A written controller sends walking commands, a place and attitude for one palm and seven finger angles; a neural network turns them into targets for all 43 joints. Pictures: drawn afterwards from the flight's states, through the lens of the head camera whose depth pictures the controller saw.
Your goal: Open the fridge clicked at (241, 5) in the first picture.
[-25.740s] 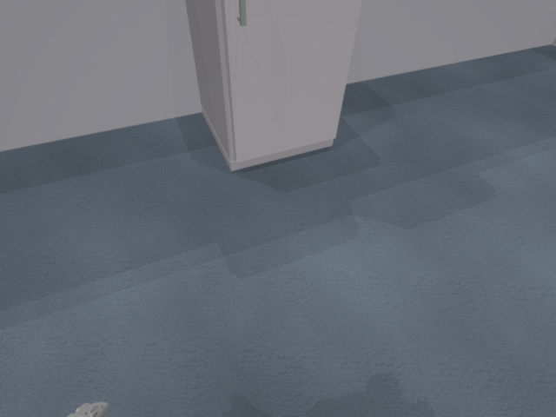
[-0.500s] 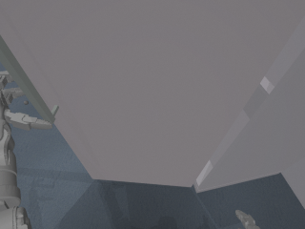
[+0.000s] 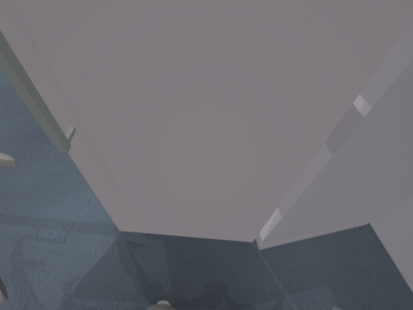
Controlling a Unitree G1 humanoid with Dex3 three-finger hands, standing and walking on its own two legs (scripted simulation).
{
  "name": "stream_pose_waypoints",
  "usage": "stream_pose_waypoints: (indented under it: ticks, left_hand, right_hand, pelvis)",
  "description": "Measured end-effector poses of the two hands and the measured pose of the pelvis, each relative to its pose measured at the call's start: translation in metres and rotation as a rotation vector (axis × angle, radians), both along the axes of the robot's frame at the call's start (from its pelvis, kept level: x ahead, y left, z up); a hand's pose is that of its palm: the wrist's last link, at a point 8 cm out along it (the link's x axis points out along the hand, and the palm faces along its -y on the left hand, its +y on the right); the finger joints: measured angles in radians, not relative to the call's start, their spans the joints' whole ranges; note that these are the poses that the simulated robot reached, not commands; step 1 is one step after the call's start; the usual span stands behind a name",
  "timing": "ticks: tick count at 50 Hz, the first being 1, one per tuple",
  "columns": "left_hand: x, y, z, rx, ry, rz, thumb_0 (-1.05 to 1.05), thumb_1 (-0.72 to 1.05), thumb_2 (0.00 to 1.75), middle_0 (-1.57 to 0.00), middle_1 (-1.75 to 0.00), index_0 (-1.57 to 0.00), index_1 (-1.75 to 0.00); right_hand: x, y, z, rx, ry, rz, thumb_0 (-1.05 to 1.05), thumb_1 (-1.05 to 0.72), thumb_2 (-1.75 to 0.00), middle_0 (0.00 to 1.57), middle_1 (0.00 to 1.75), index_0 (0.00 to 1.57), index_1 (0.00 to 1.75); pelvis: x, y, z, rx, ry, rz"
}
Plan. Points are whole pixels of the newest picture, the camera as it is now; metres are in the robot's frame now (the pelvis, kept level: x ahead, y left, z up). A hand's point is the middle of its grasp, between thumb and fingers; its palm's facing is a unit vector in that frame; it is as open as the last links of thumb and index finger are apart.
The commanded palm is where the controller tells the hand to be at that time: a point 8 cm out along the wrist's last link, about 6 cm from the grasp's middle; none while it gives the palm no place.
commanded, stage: slip the hand off the handle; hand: left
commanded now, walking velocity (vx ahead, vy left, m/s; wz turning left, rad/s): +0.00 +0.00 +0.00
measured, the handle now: (27, 73) +0.43 +0.32 +0.20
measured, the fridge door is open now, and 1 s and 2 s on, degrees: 73 73 73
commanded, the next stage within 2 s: draw the hand back to the body in 0.68 s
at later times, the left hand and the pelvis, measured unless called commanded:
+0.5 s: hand out of the picture +0.28 +0.40 +0.14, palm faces +0.44 -0.86 -0.25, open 14.7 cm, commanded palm +0.23 +0.43 +0.15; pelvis -0.01 +0.02 +0.00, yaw +1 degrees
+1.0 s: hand out of the picture +0.24 +0.37 +0.15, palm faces +0.18 -0.98 -0.04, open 14.7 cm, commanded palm +0.19 +0.41 +0.16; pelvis -0.01 +0.00 +0.01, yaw +2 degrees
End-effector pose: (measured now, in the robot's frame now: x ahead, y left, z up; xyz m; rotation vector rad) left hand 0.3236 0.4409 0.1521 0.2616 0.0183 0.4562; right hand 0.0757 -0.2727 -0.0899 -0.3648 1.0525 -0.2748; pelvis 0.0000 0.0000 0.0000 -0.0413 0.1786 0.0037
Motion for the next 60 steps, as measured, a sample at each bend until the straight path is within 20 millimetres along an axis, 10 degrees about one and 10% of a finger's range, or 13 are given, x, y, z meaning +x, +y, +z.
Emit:
stream_pose_waypoints:
  ticks: [12,35,60]
  left_hand:
    - [-0.023,0.001,-0.007,0.006,-0.038,-0.051,-0.02,-0.55,0.20,-0.25,-1.15,-0.26,-1.15]
    - [-0.124,-0.005,-0.004,0.022,-0.030,0.014,-0.02,-0.55,0.20,-0.25,-1.15,-0.26,-1.15]
    - [-0.125,-0.034,0.009,-0.196,-0.049,-0.335,-0.02,-0.55,0.20,-0.25,-1.15,-0.25,-1.15]
  right_hand:
    - [-0.014,0.019,0.001,0.027,-0.022,-0.032,0.01,-0.91,-0.90,0.20,0.30,0.20,0.30]
    - [0.097,0.065,0.032,0.096,-0.373,0.200,0.01,-0.91,-0.90,0.20,0.30,0.20,0.30]
    - [0.063,0.022,0.045,0.097,-0.474,0.136,0.01,-0.91,-0.90,0.20,0.30,0.20,0.30]
  pelvis:
    - [-0.005,0.015,0.000,-0.006,-0.008,-0.021]
    - [-0.006,0.015,0.005,0.000,-0.095,0.027]
    - [-0.009,0.001,0.009,0.005,-0.137,0.012]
